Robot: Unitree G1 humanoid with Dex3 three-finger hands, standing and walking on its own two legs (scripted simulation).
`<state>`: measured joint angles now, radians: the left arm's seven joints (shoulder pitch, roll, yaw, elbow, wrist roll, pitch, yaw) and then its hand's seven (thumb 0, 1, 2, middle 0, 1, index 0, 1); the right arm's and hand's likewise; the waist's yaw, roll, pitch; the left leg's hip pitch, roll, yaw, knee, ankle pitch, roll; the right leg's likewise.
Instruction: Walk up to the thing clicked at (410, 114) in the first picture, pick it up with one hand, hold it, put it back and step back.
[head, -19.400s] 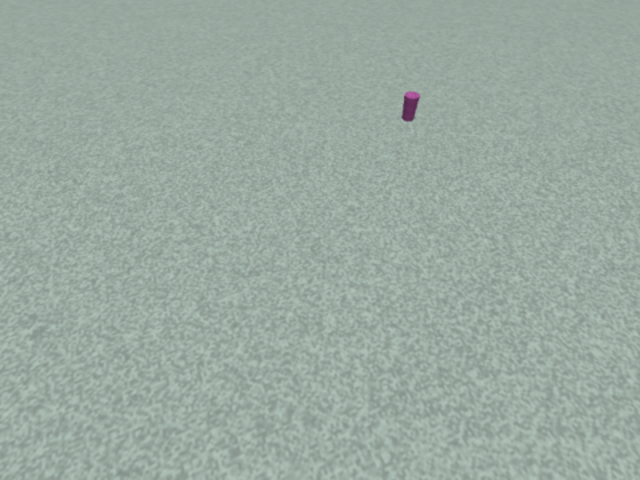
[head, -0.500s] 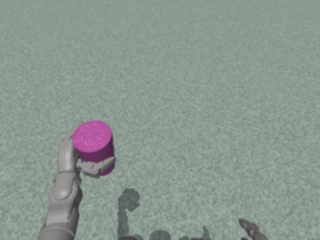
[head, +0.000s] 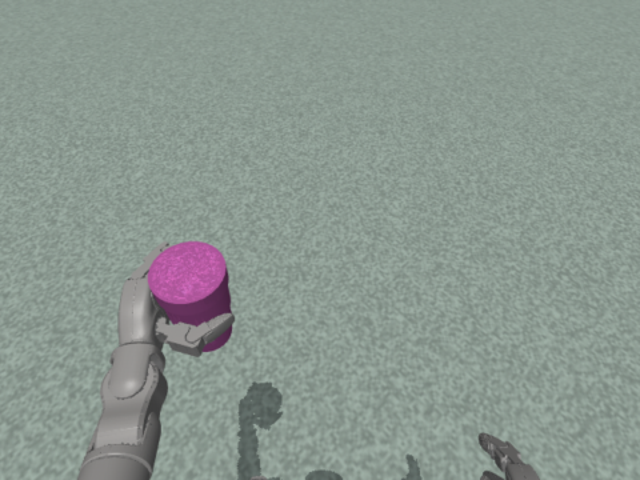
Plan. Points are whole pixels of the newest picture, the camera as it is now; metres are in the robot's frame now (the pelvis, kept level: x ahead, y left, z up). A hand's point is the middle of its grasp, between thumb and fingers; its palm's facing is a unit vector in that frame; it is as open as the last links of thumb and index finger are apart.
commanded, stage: hold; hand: left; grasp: from the side
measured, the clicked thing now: (199, 304) +0.33 +0.17 +0.03
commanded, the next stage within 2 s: crouch in 1.90 s
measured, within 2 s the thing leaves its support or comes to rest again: neither
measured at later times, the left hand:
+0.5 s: hand (190, 304) +0.32 +0.18 +0.04, palm faces +0.14 -0.99 +0.00, open 10.7 cm
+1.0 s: hand (193, 304) +0.32 +0.17 +0.04, palm faces +0.13 -0.99 +0.00, open 10.7 cm
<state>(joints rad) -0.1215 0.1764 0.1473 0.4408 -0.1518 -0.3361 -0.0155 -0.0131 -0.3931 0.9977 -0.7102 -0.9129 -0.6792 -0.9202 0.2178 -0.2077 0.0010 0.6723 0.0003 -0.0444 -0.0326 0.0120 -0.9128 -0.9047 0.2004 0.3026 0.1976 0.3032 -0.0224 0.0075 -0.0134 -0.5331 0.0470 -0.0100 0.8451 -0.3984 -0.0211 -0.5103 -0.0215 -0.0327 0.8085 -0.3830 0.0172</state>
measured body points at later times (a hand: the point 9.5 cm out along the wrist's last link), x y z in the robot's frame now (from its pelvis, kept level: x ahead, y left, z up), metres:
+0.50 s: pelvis +0.00 +0.00 +0.00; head +0.04 +0.01 +0.45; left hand +0.31 +0.23 +0.05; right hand +0.13 -0.24 -0.10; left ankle +0.02 +0.13 -0.70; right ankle +0.02 -0.13 -0.70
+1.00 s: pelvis +0.00 +0.00 +0.00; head +0.04 +0.01 +0.45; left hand +0.31 +0.23 +0.05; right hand +0.14 -0.24 -0.10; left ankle +0.02 +0.13 -0.70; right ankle +0.02 -0.13 -0.70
